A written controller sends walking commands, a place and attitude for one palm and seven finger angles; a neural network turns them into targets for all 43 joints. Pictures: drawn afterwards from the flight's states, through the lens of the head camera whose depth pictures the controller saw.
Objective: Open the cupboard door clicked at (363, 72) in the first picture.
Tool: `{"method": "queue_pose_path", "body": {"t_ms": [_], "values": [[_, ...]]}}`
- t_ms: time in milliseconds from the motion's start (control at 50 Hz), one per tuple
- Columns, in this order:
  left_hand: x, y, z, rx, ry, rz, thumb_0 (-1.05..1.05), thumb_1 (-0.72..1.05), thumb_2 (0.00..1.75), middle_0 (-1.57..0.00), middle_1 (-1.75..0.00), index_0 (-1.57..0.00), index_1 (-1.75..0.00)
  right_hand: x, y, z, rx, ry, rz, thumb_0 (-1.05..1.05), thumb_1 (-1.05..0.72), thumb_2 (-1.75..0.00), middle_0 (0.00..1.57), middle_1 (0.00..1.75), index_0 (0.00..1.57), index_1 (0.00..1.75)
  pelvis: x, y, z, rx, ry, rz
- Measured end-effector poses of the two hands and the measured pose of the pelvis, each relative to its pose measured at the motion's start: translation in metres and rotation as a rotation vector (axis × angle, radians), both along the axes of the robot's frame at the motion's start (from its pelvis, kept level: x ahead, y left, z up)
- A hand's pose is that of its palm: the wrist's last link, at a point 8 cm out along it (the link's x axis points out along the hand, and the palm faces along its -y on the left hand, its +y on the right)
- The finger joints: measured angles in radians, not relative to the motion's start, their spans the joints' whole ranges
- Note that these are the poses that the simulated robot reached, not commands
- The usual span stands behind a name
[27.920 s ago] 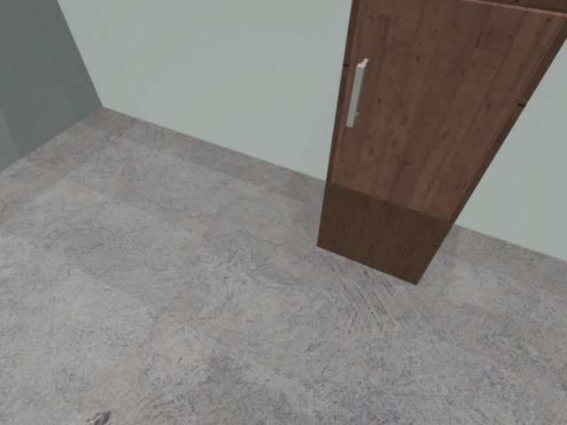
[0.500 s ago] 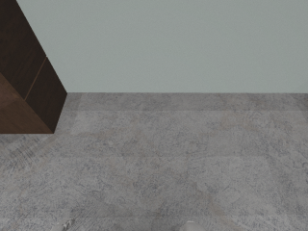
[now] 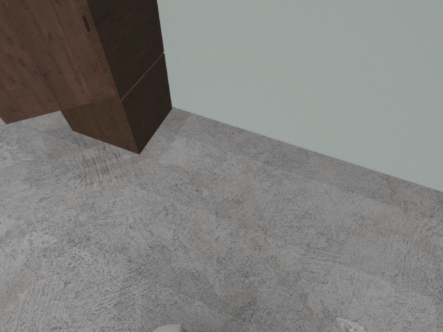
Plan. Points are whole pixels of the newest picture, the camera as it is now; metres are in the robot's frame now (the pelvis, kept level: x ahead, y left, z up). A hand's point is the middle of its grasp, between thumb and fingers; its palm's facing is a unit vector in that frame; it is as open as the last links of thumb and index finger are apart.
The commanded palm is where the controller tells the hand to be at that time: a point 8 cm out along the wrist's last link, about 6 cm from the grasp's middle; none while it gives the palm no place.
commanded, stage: turn to face it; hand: left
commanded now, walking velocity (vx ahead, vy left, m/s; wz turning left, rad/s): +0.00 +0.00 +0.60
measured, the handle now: out of the picture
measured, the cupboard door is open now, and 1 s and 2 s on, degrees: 46 46 46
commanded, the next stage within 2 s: take the last steps up to it in 0.70 s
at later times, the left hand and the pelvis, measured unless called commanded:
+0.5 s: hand out of the picture +0.08 +0.17 -0.13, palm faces +0.25 -0.93 -0.28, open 7.4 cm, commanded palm none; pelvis +0.02 -0.05 +0.01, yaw +16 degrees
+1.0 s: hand out of the picture -0.05 +0.18 -0.16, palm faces +0.52 -0.83 -0.22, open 7.4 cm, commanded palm none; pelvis +0.03 -0.02 +0.02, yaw +28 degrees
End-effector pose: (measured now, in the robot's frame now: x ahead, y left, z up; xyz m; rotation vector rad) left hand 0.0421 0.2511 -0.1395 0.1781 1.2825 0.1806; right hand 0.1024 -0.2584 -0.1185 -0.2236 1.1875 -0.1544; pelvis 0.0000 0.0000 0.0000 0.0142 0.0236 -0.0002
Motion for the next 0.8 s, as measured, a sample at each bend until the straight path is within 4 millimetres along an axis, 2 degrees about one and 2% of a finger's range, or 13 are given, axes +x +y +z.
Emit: {"method": "queue_pose_path", "body": {"t_ms": [80, 200, 320, 440, 540, 620, 700, 800], "values": [[-0.012, 0.021, -0.002, 0.024, 0.052, 0.059, 0.01, 0.91, 0.9, -0.2, -0.3, -0.2, -0.3, 0.02, 0.013, 0.009, -0.025, -0.045, 0.058, 0.0, -0.91, -0.9, 0.2, 0.3, 0.2, 0.3, 0.001, 0.006, 0.002, -0.009, -0.001, 0.038], [0.003, 0.028, 0.018, 0.032, -0.022, 0.099, 0.01, 0.91, 0.9, -0.2, -0.3, -0.2, -0.29, 0.021, 0.02, 0.017, -0.024, -0.007, 0.103, 0.0, -0.91, -0.9, 0.2, 0.3, 0.2, 0.3, 0.005, 0.005, 0.016, -0.027, 0.004, 0.089], [0.024, 0.012, 0.03, 0.042, -0.1, 0.12, 0.01, 0.91, 0.9, -0.2, -0.3, -0.2, -0.29, 0.014, 0.01, 0.009, 0.004, 0.052, 0.125, 0.0, -0.9, -0.9, 0.2, 0.3, 0.21, 0.3, 0.011, -0.011, 0.018, -0.027, 0.007, 0.152], [0.034, -0.019, 0.034, 0.076, -0.18, 0.148, 0.01, 0.91, 0.9, -0.2, -0.3, -0.2, -0.3, 0.018, -0.016, -0.017, 0.037, 0.101, 0.142, 0.0, -0.9, -0.9, 0.2, 0.3, 0.21, 0.3, 0.017, -0.039, 0.006, -0.005, 0.006, 0.227], [0.01, -0.044, 0.04, 0.067, -0.146, 0.211, 0.01, 0.91, 0.9, -0.2, -0.3, -0.2, -0.3, 0.036, -0.026, -0.015, 0.04, 0.125, 0.19, 0.01, -0.91, -0.9, 0.2, 0.3, 0.2, 0.3, 0.02, -0.049, 0.013, 0.009, -0.012, 0.299], [-0.015, -0.058, 0.038, 0.04, -0.101, 0.279, 0.01, 0.9, 0.9, -0.2, -0.3, -0.2, -0.3, 0.054, -0.022, -0.008, 0.038, 0.126, 0.247, 0.01, -0.91, -0.9, 0.2, 0.3, 0.2, 0.3, 0.025, -0.052, 0.019, 0.021, -0.007, 0.354], [-0.046, -0.061, 0.031, 0.026, -0.067, 0.364, 0.01, 0.91, 0.9, -0.2, -0.3, -0.2, -0.3, 0.076, -0.005, -0.004, 0.026, 0.122, 0.328, 0.01, -0.91, -0.9, 0.2, 0.3, 0.2, 0.3, 0.026, -0.05, 0.019, 0.022, -0.004, 0.402], [-0.097, -0.054, 0.012, -0.002, 0.014, 0.464, 0.01, 0.91, 0.9, -0.2, -0.3, -0.2, -0.3, 0.108, 0.035, 0.0, 0.009, 0.056, 0.432, 0.01, -0.91, -0.9, 0.2, 0.3, 0.2, 0.3, 0.024, -0.036, 0.011, 0.001, -0.008, 0.446]]}}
